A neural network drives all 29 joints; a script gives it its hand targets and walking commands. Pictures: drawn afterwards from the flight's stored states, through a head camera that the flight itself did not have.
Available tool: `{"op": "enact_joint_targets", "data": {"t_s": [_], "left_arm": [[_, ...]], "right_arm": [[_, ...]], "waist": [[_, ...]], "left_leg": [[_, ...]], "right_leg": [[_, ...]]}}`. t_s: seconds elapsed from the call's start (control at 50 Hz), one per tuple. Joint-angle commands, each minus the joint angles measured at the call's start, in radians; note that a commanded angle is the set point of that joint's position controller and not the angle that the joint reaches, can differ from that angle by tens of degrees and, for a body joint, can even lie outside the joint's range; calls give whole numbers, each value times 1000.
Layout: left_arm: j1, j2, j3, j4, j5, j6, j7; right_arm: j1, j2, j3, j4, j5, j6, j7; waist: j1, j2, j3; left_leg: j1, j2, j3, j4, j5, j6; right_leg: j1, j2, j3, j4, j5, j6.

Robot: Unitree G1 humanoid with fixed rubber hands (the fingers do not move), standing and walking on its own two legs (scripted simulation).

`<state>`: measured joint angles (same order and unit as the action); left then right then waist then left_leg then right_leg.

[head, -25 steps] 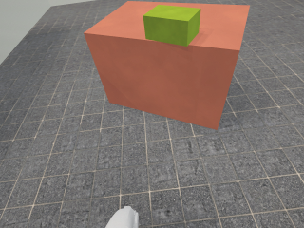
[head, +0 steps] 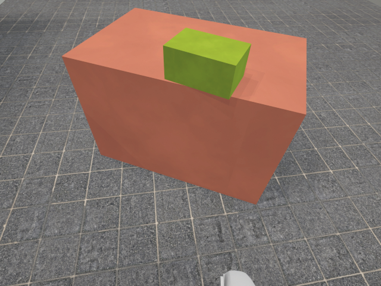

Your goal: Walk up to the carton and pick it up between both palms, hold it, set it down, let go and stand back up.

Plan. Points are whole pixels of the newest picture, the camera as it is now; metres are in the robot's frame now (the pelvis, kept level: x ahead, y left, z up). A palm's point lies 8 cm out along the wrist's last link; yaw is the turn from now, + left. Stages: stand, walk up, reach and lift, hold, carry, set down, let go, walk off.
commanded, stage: walk up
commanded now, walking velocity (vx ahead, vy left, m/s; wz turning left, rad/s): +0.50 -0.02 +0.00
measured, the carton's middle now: (206, 62) +0.91 -0.06 +0.01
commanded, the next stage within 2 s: none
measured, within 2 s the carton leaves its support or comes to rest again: neither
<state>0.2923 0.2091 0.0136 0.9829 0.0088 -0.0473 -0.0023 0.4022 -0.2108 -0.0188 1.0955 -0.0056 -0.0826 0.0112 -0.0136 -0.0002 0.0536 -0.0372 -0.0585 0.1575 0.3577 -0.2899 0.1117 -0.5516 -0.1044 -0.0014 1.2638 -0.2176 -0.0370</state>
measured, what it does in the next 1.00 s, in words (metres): walks ahead: right foot, then left foot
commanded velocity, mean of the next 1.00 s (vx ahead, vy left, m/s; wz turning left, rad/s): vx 0.37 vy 0.00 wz -0.01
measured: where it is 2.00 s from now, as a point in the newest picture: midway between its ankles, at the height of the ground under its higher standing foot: (191, 231)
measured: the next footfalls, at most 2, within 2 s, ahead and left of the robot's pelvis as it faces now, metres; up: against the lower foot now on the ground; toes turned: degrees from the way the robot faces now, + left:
right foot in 0.26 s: +0.31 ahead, -0.12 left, +0.00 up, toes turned -9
left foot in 0.76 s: +0.64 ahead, +0.10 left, +0.00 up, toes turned +12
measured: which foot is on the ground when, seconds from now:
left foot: down 0.00-0.32, up 0.34-0.74, down 0.76-1.00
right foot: up 0.00-0.24, down 0.26-0.80, up 0.82-1.00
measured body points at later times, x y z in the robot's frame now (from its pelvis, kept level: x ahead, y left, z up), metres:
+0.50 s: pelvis +0.31 -0.05 +0.01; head +0.30 -0.08 +0.45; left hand +0.27 +0.21 -0.13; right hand +0.36 -0.30 -0.16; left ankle +0.30 +0.13 -0.61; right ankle +0.27 -0.12 -0.74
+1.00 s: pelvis +0.55 +0.00 +0.01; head +0.55 +0.04 +0.46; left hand +0.60 +0.25 -0.15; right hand +0.54 -0.27 -0.11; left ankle +0.59 +0.10 -0.74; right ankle +0.50 -0.18 -0.63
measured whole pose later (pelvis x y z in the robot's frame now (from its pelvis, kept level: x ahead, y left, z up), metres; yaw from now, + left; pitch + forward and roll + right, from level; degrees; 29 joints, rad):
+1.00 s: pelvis +0.55 +0.00 +0.01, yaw +3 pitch -2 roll -5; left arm 0.25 0.25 0.06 1.01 0.01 -0.01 0.00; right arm 0.34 -0.21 -0.03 1.06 0.01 -0.08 -0.04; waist -0.05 -0.01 0.03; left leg -0.22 0.11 0.09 0.38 -0.12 0.02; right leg -0.38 -0.03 -0.02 1.10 -0.40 0.02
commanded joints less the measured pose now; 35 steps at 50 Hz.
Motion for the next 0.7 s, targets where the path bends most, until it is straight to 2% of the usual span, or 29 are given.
{"op": "enact_joint_targets", "data": {"t_s": [0.0, 0.02, 0.06, 0.1, 0.14, 0.18, 0.22, 0.24, 0.26, 0.28, 0.3, 0.32, 0.34, 0.36, 0.38, 0.4, 0.42, 0.44, 0.46, 0.48, 0.52, 0.54, 0.58, 0.6, 0.62, 0.66, 0.68], "left_arm": [[63, 24, 10, -22, 0, 31, -16], [-8, 36, 12, -43, 2, 30, -18], [-84, 20, 21, -57, -5, 22, -23], [-178, 12, 14, -79, -9, 12, -24], [-241, 10, 9, -90, -13, -5, -20], [-242, 17, 8, -81, -9, -23, -11], [-127, 43, 21, -36, 4, -32, 0], [-19, 66, 32, 1, 13, -38, 5], [151, 110, 51, 57, 23, -45, 11], [343, 203, 83, 104, 36, -43, 18], [375, 244, 106, 114, 21, -24, 18], [321, 213, 110, 112, -7, -4, 26], [251, 188, 85, 64, -13, -1, 26], [191, 143, 54, 51, -6, -18, 19], [172, 95, 35, 56, 3, -37, 11], [146, 61, 26, 63, 6, -47, 2], [105, 51, 28, 54, 2, -49, -6], [57, 63, 33, 34, 0, -49, -12], [34, 70, 37, 17, 1, -50, -14], [41, 73, 39, 9, 3, -53, -13], [121, 54, 29, 19, 2, -64, -11], [152, 49, 25, 23, 1, -68, -10], [178, 64, 29, 18, -1, -71, -3], [187, 59, 26, 58, -22, -61, 8], [210, 60, 29, 58, -20, -57, 16], [286, 74, 34, 78, -9, -53, 28], [304, 94, 37, 88, -5, -52, 33]], "right_arm": [[65, -68, 9, -12, -6, -41, 5], [105, -62, 13, -4, -4, -40, 3], [147, -78, 6, 6, 15, -42, -8], [170, -83, 6, 15, 13, -39, -18], [192, -86, 3, 29, 10, -39, -28], [203, -110, -2, 43, 9, -39, -39], [167, -127, -7, 43, 9, -33, -50], [150, -126, -7, 38, 16, -29, -53], [127, -115, -4, 20, 23, -27, -52], [153, -58, 13, -8, 31, -22, -49], [246, -7, 23, 1, 60, -2, -47], [162, -54, 6, -9, 47, 13, -41], [32, -132, -31, -20, 15, 25, -40], [-65, -85, -38, -59, 13, 21, -31], [-99, -24, -36, -73, 9, 22, -20], [-90, 16, -35, -81, 9, 30, -14], [-45, 44, -29, -79, 5, 44, -10], [12, 57, -23, -63, 0, 60, -4], [51, 59, -19, -51, 0, 73, 1], [52, 52, -14, -52, 2, 84, 7], [-38, 3, -17, -93, 3, 89, 18], [-85, -21, -22, -114, 2, 87, 23], [-151, -38, -19, -128, -1, 80, 29], [-229, -39, -8, -174, -4, 61, 34], [-275, -41, -5, -179, -4, 48, 34], [-342, -41, -7, -187, -9, 28, 22], [-337, -44, -10, -186, -12, 17, 13]], "waist": [[54, 142, 103], [28, 146, 106], [8, 133, 85], [-13, 145, 57], [-27, 161, 11], [-27, 184, -49], [31, 179, -92], [79, 152, -130], [148, 98, -200], [199, -93, -316], [163, -222, -397], [159, -172, -309], [162, 85, -136], [131, 179, 17], [88, 130, 103], [42, 46, 168], [0, -34, 196], [-40, -89, 206], [-66, -147, 210], [-68, -207, 207], [-32, -270, 191], [-16, -269, 176], [4, -224, 143], [-22, -289, 113], [10, -269, 98], [70, -205, 65], [71, -186, 35]], "left_leg": [[-192, 188, -55, -163, 758, -57], [-155, 188, -60, -161, 816, -71], [-73, 198, -59, -164, 904, -125], [34, 192, -51, -151, 942, -141], [138, 190, -37, -92, 1103, -126], [235, 208, -43, 4, 1273, -88], [237, 241, -80, 170, 1324, -55], [160, 243, -76, 301, 1239, -55], [-27, 235, -68, 496, 1017, -67], [-344, 176, -68, 828, 311, -100], [-610, 72, -74, 1098, -337, -109], [-671, 110, -107, 1191, -309, -92], [-604, 148, -198, 1180, -170, -94], [-561, 178, -234, 1109, -73, -91], [-544, 177, -222, 1049, -18, -92], [-533, 172, -193, 1011, 22, -96], [-522, 162, -161, 981, 45, -104], [-524, 153, -141, 958, 69, -108], [-517, 142, -122, 929, 114, -114], [-507, 140, -102, 891, 167, -122], [-501, 157, -72, 785, 259, -138], [-512, 160, -56, 722, 302, -141], [-534, 148, -17, 570, 354, -145], [-474, 140, -2, 448, 360, -135], [-464, 122, 27, 370, 379, -141], [-475, 99, 52, 222, 366, -147], [-456, 98, 36, 160, 344, -136]], "right_leg": [[3, -1, -95, -123, 119, 26], [-28, 2, -116, -170, 141, 34], [-55, 27, -132, -282, 186, 39], [-51, 41, -164, -424, 209, 36], [11, 80, -208, -579, 219, 26], [94, 128, -244, -686, 186, 10], [238, 146, -229, -782, 120, -20], [398, 125, -198, -852, 184, -44], [678, 54, -132, -881, 300, -75], [1004, -205, 163, -767, 514, -169], [1184, -419, 437, -744, 550, -322], [1009, -445, 480, -882, 167, -375], [715, -460, 487, -990, 44, -278], [520, -385, 324, -1008, 230, -180], [404, -313, 208, -994, 393, -101], [314, -246, 112, -1005, 388, -32], [267, -191, 40, -1034, 281, 8], [240, -152, -26, -1058, 189, 31], [209, -126, -74, -1065, 212, 44], [185, -111, -108, -1071, 281, 41], [187, -94, -129, -1071, 441, 34], [224, -85, -143, -1068, 520, 35], [342, -75, -174, -1062, 635, 30], [351, 12, -244, -1075, 492, 14], [414, 9, -233, -1073, 474, -4], [588, -45, -183, -1016, 577, -27], [652, -87, -151, -960, 681, -31]]}}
